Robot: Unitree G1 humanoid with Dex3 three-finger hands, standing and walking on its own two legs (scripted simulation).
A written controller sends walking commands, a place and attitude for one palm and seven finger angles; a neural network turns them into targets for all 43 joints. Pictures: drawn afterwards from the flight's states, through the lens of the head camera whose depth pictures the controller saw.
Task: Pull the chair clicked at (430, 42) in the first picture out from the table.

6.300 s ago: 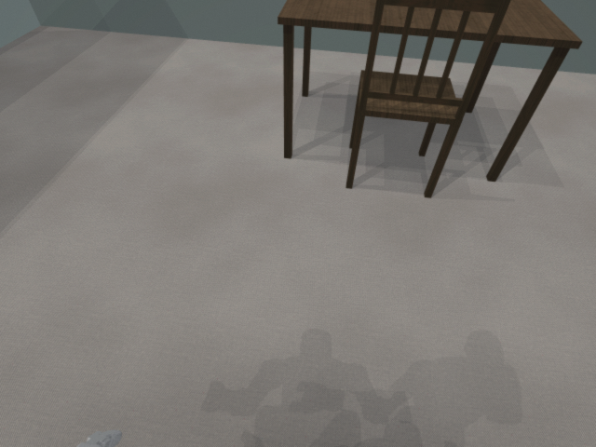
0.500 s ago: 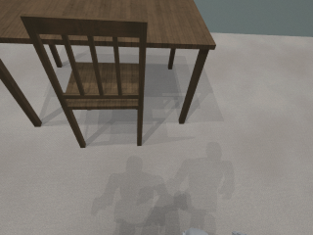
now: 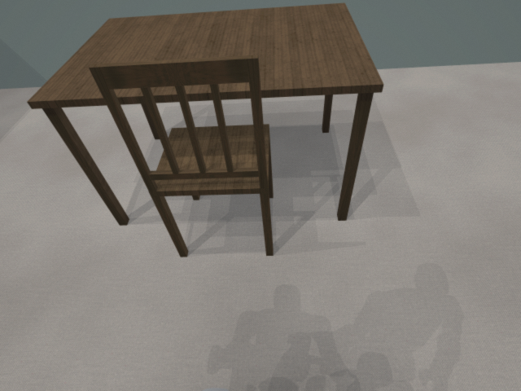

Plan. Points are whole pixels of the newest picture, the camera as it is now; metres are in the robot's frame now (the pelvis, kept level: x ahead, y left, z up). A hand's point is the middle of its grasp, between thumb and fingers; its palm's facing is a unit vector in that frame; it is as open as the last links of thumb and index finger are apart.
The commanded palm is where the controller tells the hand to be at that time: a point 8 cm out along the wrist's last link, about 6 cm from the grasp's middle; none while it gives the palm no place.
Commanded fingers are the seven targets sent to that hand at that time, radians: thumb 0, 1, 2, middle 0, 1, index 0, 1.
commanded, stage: take the last steps up to it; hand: left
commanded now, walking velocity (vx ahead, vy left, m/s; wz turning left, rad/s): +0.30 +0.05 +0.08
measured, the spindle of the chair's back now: (192, 132) +0.83 +0.25 -0.09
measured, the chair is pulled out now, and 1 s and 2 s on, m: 0.00 0.00 0.00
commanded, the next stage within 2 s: come to a stop and stand still in 1.12 s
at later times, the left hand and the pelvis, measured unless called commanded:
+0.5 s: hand out of the picture +0.00 +0.26 -0.18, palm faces +0.10 -0.98 -0.14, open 7.4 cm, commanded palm none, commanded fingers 0.00 0.90 0.90 -0.20 -0.30 -0.20 -0.30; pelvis +0.07 +0.09 +0.00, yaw +1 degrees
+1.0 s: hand (185, 284) +0.38 +0.21 -0.18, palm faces -0.03 -0.98 -0.19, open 7.4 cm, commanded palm none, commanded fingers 0.00 0.90 0.90 -0.20 -0.30 -0.20 -0.30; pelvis +0.26 +0.04 -0.02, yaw -1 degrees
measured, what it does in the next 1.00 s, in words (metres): walks ahead: left foot, then right foot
